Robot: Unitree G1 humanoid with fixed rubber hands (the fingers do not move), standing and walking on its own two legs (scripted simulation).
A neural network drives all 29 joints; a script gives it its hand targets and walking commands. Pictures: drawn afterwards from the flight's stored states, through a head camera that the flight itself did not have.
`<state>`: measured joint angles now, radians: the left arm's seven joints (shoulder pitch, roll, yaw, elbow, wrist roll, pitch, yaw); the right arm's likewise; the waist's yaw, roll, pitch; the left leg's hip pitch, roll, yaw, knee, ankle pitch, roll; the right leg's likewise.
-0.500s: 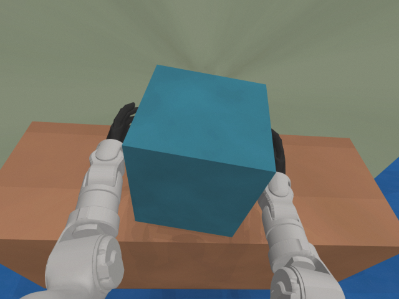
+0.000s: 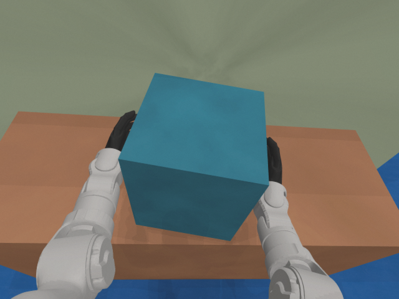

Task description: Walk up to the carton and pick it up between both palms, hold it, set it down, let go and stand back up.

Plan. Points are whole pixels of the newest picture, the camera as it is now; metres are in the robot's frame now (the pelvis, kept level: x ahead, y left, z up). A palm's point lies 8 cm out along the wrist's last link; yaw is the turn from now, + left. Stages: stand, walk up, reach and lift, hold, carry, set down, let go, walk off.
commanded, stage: set down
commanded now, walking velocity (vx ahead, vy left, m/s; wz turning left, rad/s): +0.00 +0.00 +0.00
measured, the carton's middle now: (195, 163) +0.40 +0.00 +0.00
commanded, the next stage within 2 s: none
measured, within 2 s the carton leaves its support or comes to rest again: rests again in 0.96 s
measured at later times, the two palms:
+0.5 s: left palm (119, 148) +0.42 +0.17 +0.03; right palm (267, 182) +0.34 -0.16 +0.01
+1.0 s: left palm (117, 151) +0.43 +0.18 +0.00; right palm (259, 183) +0.36 -0.15 -0.01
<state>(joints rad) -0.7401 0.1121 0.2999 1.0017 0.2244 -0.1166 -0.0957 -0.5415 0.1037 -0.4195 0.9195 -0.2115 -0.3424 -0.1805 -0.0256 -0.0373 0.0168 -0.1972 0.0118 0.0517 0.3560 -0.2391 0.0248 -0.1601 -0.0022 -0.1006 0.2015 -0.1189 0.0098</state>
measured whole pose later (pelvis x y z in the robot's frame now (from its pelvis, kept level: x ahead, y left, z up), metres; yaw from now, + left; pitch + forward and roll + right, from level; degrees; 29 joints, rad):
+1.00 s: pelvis -0.02 +0.01 -0.01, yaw +0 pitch +17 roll -3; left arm -1.00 0.24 0.28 1.50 0.17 -0.42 -0.08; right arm -0.69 0.14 -0.63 1.10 -0.34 -0.49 -0.19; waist -0.07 -0.02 -0.07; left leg -0.54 0.02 0.03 0.51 -0.26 0.03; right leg -0.48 -0.01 -0.12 0.33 -0.13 0.01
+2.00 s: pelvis -0.04 +0.01 -0.02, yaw +1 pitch +19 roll -3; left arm -1.06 0.26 0.41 1.54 0.27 -0.46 -0.09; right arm -0.77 0.17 -0.78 1.09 -0.45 -0.51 -0.16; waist -0.09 -0.01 -0.07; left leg -0.68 0.01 0.01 0.61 -0.27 0.04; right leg -0.62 -0.02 -0.14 0.44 -0.15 0.00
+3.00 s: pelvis -0.04 +0.01 -0.06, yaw -2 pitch +27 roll -5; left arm -1.13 0.33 -0.01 1.67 -0.15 -0.44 -0.05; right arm -0.88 0.00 -0.30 1.41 0.00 -0.48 -0.22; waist -0.13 0.03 -0.23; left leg -0.96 0.04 0.03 0.88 -0.39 0.03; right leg -0.92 -0.01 -0.12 0.73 -0.27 0.01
